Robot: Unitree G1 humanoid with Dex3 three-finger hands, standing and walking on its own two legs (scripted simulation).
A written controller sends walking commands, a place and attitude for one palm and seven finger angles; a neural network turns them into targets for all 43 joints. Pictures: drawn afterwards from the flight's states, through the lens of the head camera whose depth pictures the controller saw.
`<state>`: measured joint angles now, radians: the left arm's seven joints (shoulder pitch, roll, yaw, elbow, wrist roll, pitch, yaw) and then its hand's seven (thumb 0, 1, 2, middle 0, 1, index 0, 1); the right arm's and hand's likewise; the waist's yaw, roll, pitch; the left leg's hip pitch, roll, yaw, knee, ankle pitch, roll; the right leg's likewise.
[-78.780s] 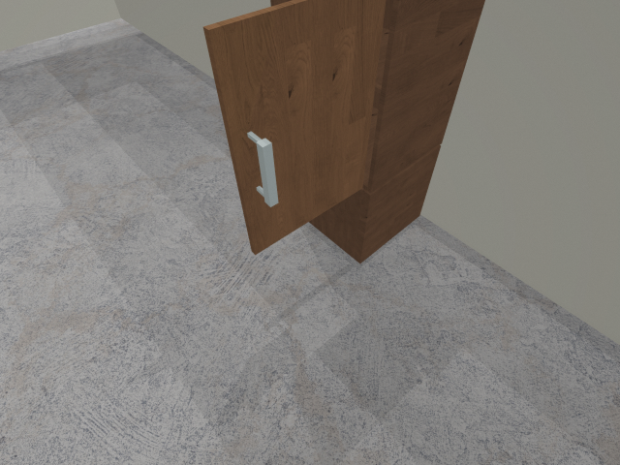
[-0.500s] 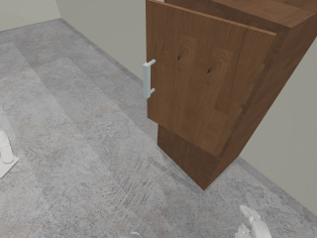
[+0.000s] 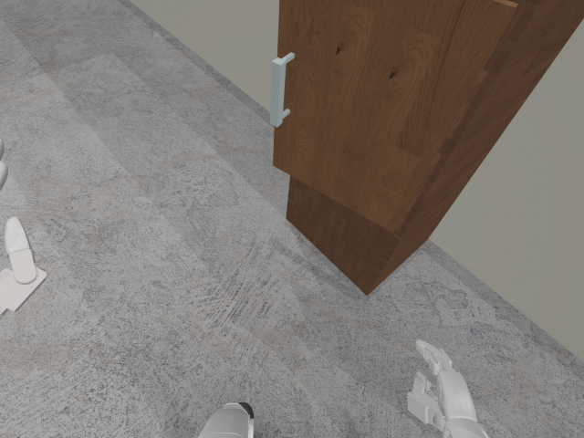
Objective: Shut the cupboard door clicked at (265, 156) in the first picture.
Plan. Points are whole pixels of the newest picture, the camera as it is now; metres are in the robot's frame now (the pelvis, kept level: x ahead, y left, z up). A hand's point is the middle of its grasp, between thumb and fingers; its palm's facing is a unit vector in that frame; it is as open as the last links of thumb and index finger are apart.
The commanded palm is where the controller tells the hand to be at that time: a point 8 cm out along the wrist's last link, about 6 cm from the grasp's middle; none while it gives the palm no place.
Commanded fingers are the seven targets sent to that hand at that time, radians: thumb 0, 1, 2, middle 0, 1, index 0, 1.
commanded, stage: stop stepping back and stand still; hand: left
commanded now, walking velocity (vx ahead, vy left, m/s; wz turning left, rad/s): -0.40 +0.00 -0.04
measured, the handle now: (282, 90) +0.84 +0.10 -0.03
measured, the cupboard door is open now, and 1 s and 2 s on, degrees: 13 13 13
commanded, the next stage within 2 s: let the arm hang, fingers relaxed in 1.38 s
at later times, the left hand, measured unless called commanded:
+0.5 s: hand out of the picture +0.11 +0.25 +0.19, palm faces +0.23 -0.87 -0.43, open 7.5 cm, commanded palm +0.06 +0.32 +0.19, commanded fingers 0.00 0.90 0.90 -0.20 -0.30 -0.20 -0.30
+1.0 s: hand out of the picture +0.14 +0.29 +0.19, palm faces +0.38 -0.80 -0.46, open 7.5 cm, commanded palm +0.06 +0.34 +0.19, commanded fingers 0.00 0.90 0.90 -0.20 -0.30 -0.20 -0.30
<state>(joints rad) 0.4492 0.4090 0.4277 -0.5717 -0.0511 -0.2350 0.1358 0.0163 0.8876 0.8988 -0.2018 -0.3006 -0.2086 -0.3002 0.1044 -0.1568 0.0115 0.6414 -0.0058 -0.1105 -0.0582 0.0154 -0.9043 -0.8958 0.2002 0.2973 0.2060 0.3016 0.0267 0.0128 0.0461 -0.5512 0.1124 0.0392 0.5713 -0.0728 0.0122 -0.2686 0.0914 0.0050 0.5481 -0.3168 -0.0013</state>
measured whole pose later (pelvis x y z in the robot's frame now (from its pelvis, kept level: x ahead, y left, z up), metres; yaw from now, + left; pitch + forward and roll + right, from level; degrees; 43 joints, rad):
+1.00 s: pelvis -0.09 +0.04 +0.00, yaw -2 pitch -1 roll +1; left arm 0.49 0.48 0.45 -0.58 -0.06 -0.18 0.17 0.02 0.88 0.90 -0.21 -0.30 -0.21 -0.30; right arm 0.19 -0.18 0.00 0.60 0.00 -0.11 -0.07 0.02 -0.91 -0.90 0.20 0.30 0.20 0.30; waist -0.01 -0.08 0.07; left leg -0.33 0.06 0.10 0.55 -0.20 -0.02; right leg -0.21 0.01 -0.05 0.66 -0.45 0.00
